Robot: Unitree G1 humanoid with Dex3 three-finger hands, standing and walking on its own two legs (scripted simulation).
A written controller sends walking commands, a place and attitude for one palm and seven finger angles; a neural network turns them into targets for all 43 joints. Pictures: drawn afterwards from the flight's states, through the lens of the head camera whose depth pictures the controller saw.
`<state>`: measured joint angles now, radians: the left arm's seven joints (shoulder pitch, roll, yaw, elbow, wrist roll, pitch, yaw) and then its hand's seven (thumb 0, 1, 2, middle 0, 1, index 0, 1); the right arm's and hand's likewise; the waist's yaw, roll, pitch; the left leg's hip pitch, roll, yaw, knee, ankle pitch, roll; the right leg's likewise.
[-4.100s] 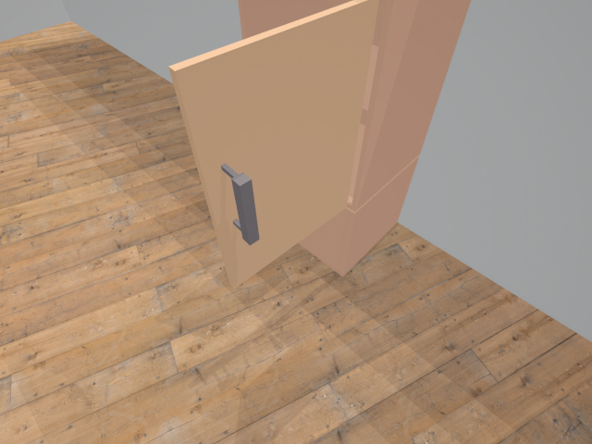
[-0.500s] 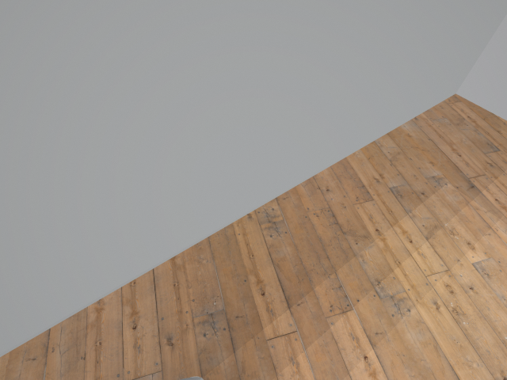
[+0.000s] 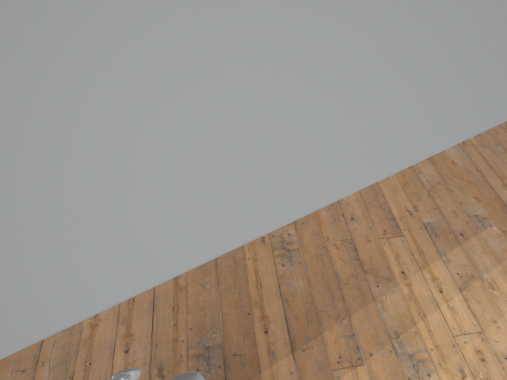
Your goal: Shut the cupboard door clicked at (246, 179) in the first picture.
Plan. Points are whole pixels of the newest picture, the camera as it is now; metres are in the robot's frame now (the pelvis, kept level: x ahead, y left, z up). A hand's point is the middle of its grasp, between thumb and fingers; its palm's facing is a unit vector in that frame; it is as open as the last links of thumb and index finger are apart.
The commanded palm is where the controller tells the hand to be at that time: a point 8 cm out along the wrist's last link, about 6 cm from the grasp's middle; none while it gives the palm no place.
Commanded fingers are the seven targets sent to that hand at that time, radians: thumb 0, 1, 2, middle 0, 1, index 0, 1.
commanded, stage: turn to face it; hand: left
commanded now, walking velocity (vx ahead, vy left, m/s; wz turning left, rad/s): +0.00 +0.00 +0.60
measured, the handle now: out of the picture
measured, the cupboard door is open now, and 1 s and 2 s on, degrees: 85 85 85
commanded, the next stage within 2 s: none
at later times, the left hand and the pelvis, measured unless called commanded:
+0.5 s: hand out of the picture +0.08 +0.14 -0.14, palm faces +0.30 -0.91 -0.29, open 7.4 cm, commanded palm none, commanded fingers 0.00 0.90 0.90 -0.20 -0.30 -0.20 -0.30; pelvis +0.06 -0.07 +0.01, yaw +18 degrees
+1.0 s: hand out of the picture +0.05 +0.13 -0.15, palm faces +0.59 -0.75 -0.31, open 7.4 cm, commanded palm none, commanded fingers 0.00 0.90 0.90 -0.20 -0.30 -0.20 -0.30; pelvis +0.10 -0.11 -0.01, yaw +36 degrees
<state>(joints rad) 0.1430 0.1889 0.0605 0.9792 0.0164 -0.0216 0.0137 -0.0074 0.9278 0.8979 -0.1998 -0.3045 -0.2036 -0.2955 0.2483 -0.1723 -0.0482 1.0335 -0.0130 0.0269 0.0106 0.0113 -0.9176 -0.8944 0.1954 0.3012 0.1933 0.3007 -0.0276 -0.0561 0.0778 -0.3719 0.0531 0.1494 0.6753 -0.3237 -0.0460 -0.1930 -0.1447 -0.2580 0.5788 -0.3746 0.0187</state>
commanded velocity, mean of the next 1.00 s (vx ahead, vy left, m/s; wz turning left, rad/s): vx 0.00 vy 0.00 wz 0.60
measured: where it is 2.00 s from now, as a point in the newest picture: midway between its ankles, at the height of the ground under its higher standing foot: outside the picture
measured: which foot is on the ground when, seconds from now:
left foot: up 0.00-0.00, down 0.02-0.32, up 0.34-0.66, down 0.68-0.98, up 1.00-1.00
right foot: down 0.00-0.02, up 0.04-0.30, down 0.32-0.68, up 0.70-0.96, down 0.98-1.00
